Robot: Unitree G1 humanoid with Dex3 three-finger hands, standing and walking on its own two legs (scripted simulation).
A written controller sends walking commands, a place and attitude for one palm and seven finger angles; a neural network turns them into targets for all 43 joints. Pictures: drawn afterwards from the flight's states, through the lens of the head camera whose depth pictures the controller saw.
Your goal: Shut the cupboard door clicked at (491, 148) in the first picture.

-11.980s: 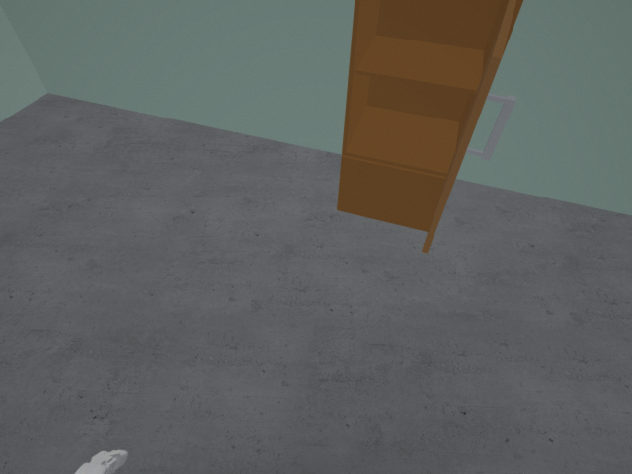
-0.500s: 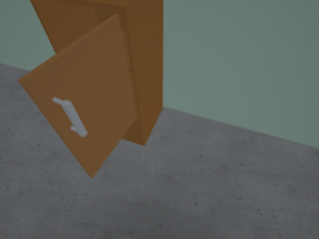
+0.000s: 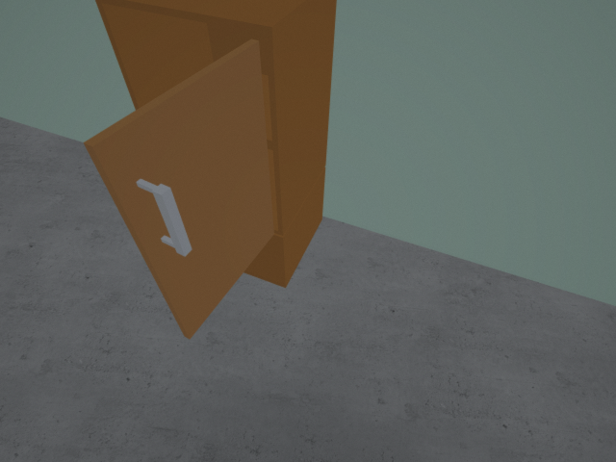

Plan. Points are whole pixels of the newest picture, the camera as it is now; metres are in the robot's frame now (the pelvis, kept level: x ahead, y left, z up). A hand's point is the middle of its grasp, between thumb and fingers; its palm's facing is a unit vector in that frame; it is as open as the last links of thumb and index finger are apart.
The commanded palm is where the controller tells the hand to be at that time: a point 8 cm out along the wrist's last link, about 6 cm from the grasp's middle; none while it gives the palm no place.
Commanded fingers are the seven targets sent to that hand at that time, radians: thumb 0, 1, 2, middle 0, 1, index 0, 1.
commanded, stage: come to a stop and stand still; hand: left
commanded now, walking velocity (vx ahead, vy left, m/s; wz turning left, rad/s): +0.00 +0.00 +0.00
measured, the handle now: (165, 218) +0.48 +0.30 +0.00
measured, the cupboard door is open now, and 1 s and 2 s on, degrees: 84 84 84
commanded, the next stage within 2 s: look again from close up in 0.20 s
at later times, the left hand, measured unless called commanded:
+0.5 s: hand out of the picture +0.00 +0.20 -0.17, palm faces +0.00 -0.98 -0.19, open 7.3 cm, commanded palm none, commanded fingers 0.00 0.90 0.90 -0.20 -0.30 -0.20 -0.30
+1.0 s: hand out of the picture -0.03 +0.19 -0.17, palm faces +0.04 -0.98 -0.18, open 7.4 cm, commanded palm none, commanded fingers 0.00 0.90 0.90 -0.20 -0.30 -0.20 -0.30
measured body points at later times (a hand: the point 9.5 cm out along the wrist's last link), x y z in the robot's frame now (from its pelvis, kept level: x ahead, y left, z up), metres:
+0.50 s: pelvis -0.01 +0.03 +0.00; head -0.01 +0.03 +0.45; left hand +0.00 +0.25 -0.16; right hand -0.01 -0.19 -0.16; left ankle -0.03 +0.13 -0.73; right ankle +0.03 -0.12 -0.73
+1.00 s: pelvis -0.02 +0.02 +0.00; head -0.03 +0.02 +0.45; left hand -0.04 +0.24 -0.16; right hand -0.03 -0.20 -0.15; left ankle -0.03 +0.13 -0.73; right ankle +0.03 -0.12 -0.73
